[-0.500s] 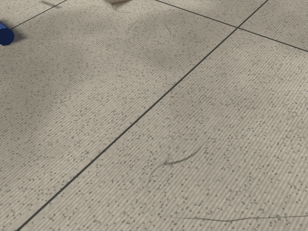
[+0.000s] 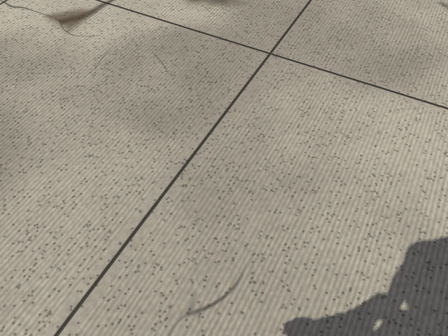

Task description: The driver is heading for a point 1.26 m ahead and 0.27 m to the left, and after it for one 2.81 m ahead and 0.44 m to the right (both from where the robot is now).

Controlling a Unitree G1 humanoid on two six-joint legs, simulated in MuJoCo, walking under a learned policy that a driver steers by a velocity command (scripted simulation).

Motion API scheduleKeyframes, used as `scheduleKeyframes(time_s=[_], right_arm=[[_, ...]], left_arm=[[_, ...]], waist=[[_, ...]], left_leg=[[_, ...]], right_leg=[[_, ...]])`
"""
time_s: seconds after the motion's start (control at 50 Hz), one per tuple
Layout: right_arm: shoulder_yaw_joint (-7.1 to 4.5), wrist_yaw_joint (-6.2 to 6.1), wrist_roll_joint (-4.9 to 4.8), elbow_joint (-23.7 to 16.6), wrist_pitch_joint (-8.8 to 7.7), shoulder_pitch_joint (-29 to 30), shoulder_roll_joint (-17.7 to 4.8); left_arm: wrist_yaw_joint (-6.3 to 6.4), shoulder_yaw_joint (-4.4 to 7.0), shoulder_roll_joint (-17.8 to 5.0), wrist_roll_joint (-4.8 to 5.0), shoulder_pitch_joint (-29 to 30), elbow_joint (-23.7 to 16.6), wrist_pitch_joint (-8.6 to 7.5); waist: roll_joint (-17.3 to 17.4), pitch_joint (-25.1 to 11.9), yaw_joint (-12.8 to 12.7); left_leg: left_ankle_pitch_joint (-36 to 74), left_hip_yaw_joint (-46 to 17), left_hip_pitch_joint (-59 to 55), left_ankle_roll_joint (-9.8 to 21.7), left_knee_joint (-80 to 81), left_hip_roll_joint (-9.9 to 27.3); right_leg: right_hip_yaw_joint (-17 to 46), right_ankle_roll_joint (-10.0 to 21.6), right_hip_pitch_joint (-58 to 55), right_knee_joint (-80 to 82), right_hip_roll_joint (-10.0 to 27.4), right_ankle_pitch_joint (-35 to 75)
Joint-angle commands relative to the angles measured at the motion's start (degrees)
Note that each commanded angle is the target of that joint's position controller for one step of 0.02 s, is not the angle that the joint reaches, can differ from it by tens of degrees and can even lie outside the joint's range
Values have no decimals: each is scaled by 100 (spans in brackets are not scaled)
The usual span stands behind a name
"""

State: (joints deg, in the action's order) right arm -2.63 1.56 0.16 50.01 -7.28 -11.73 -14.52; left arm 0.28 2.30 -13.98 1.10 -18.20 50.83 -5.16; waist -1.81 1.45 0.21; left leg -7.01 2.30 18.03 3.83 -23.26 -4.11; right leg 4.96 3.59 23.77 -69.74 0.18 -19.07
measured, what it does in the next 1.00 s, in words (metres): walks ahead, turning left: right foot, then left foot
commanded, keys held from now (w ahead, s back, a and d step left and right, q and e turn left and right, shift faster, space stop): w+q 0.12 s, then q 0.38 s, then w+q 0.26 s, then no key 0.12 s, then e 0.12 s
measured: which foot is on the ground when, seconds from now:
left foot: down 0.00-0.32, up 0.34-0.76, down 0.78-1.00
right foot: up 0.00-0.30, down 0.32-0.78, up 0.80-1.00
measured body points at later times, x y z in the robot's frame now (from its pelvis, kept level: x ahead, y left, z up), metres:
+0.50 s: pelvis +0.21 -0.05 +0.00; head +0.25 -0.05 +0.45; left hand +0.33 +0.23 -0.10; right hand +0.34 -0.31 -0.13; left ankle +0.14 +0.08 -0.65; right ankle +0.31 -0.13 -0.74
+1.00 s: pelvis +0.28 +0.03 +0.01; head +0.29 +0.07 +0.46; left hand +0.30 +0.34 -0.11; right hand +0.46 -0.18 -0.09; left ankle +0.20 +0.08 -0.74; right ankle +0.43 -0.07 -0.68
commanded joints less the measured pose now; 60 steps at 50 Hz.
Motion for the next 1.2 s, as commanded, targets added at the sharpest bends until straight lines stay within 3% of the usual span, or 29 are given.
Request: scheduleKeyframes(time_s=[0.02,0.1,0.16,0.22,0.26,0.3,0.32,0.34,0.36,0.38,0.42,0.46,0.5,0.58,0.68,0.72,0.76,0.78,0.8,0.82,0.84,0.88,0.9,0.94,1.0,1.1,1.16,1.18,1.2], right_arm=[[-36,29,14,-165,-58,-176,-396],[-116,-77,-78,-41,12,-568,-746],[-131,-150,-103,15,108,-797,-844],[-144,-197,-151,120,243,-1179,-904],[-155,-260,-188,69,323,-1119,-885],[-161,-318,-193,-115,370,-791,-838],[-99,-317,-123,-312,358,-688,-624],[26,-302,-5,-350,330,-1361,-116],[60,-285,-131,-306,339,-2162,-234],[-82,-307,-205,-275,440,-1938,-706],[-207,-381,-150,-433,689,-1207,-811],[-222,-418,-114,-539,902,-1188,-589],[-220,-418,-117,-680,965,-1106,-438],[-206,-266,-79,-990,915,-586,-413],[-259,-86,-98,-1091,836,-304,-562],[-284,-48,-117,-1009,819,-487,-541],[-377,-84,-133,-608,813,-1266,-626],[-476,-167,-136,-520,797,-1669,-931],[-581,-192,-90,-779,731,-1655,-1726],[-494,-166,88,-944,577,-1356,-1451],[-405,-181,97,-1043,469,-967,-1224],[-289,-204,-57,-1165,441,-461,-872],[-245,-241,-29,-1182,445,-357,-803],[-207,-297,41,-1114,442,-416,-712],[-198,-360,85,-966,448,-515,-728],[-312,-390,18,-779,535,-498,-999],[-354,-477,-92,-837,673,-238,-1014],[-362,-510,-128,-875,707,-115,-1025],[-353,-525,-124,-876,701,-190,-988]], left_arm=[[26,109,-335,-52,-164,-392,-50],[61,43,-230,-163,690,-769,-64],[25,1,-194,-139,1352,-915,-121],[-4,28,-325,-94,1737,-1071,-150],[-10,99,-533,-111,1678,-1115,-154],[23,202,-772,-191,1059,-943,-181],[74,284,-1092,-287,472,-877,-196],[128,322,-1388,-372,125,-925,-102],[70,291,-1245,-287,73,-1010,6],[51,233,-909,-202,370,-1124,72],[74,116,-587,-140,1001,-1161,146],[71,150,-681,-265,1354,-1107,175],[97,180,-714,-302,1422,-1041,161],[149,305,-978,-114,1294,-922,118],[60,440,-1285,30,1247,-835,125],[32,455,-1303,101,1308,-812,185],[25,382,-991,68,1334,-786,259],[-51,239,-504,-35,1438,-849,272],[-89,197,-410,-133,1595,-1201,181],[-121,275,-793,-56,1863,-1225,51],[-153,323,-972,7,1673,-1165,5],[-120,339,-967,-176,1346,-837,39],[-126,321,-864,-213,1222,-719,79],[-147,244,-604,-148,1097,-584,144],[-177,114,-320,-85,1455,-639,196],[-262,180,-615,-52,1726,-904,250],[-339,234,-664,-60,1543,-993,265],[-348,275,-697,-61,1240,-943,256],[-305,373,-907,-91,795,-869,242]], waist=[[496,-280,-119],[405,0,10],[476,98,182],[702,-66,285],[807,-212,140],[761,-514,-230],[366,-1093,-437],[-989,-1817,-255],[-1733,-2654,-118],[-1045,-2233,-128],[-352,-1193,-19],[-583,-754,190],[-633,-639,227],[-581,-779,77],[-537,-596,60],[-427,-520,229],[-33,-468,479],[1047,-310,549],[2073,52,399],[1438,74,458],[1331,104,167],[937,-159,-34],[864,-298,-109],[628,-464,-139],[724,-361,54],[864,-190,234],[830,-254,134],[749,-413,-40],[484,-720,-234]], left_leg=[[366,-1879,-873,1086,1468,1547],[694,-1523,-614,1160,1675,1449],[1494,-1093,-421,881,1395,1143],[2094,-1192,-644,701,815,1159],[1878,-1522,-891,511,361,1230],[1707,-1596,-820,224,-450,985],[854,-1408,-272,-2,-1536,593],[-2443,-847,1236,-333,-3232,-114],[-3594,-997,1780,-415,-4493,-26],[-3088,-1021,2071,-534,-5028,277],[-2368,-726,2151,-731,-5017,630],[-1882,-511,1500,-799,-4779,719],[-1633,-375,1289,-795,-4381,718],[-1129,-285,1125,-527,-3230,948],[-1265,93,428,-152,-1957,805],[-1105,314,-81,36,-1188,708],[-1262,445,-1107,301,-490,382],[-1915,-1067,-1775,700,330,1260],[-1998,-3635,-2178,1524,967,2475],[-1407,-3747,-1859,1691,1272,2635],[-395,-3074,-1760,1430,1120,2484],[1325,-1922,-1593,967,909,1990],[2157,-1480,-1464,856,875,1837],[3042,-816,-1423,693,789,1613],[3208,-207,-1326,489,735,1432],[3296,-261,-1717,681,426,1842],[3614,-267,-1891,593,-241,1919],[3903,-136,-1820,449,-723,1768],[3735,79,-1536,159,-1508,1436]], right_leg=[[69,-45,1015,278,639,336],[-165,-321,1307,1821,672,1060],[-342,-443,756,3187,305,1988],[-336,-481,331,3727,-35,2324],[-145,-378,37,4129,-79,2195],[-161,-168,-889,4641,3,2551],[259,112,-2067,4531,684,3786],[1467,741,-3791,4014,2161,6073],[2569,1335,-4119,4154,2900,5500],[2370,1249,-3550,4457,2574,4254],[1273,949,-2177,4869,1973,2983],[522,923,-978,5335,1604,2398],[80,1007,-693,5542,1532,2286],[30,1025,-859,5997,1801,427],[-256,793,-901,6103,1904,-498],[-441,614,-792,5876,1872,-940],[-945,246,-211,4907,1412,-1471],[-1574,-157,819,2971,849,-1131],[-1349,-430,2787,1466,-7,-1639],[-476,-333,2976,831,169,-1350],[-366,-262,2919,798,349,-711],[-386,-390,2296,1063,505,76],[-477,-464,1912,1075,471,456],[-554,-522,1414,1521,415,1055],[-616,-462,843,2772,330,1771],[-658,-284,888,3257,183,1165],[-836,-91,742,3560,41,665],[-959,28,258,3974,-121,968],[-764,227,-606,4430,-176,1987]])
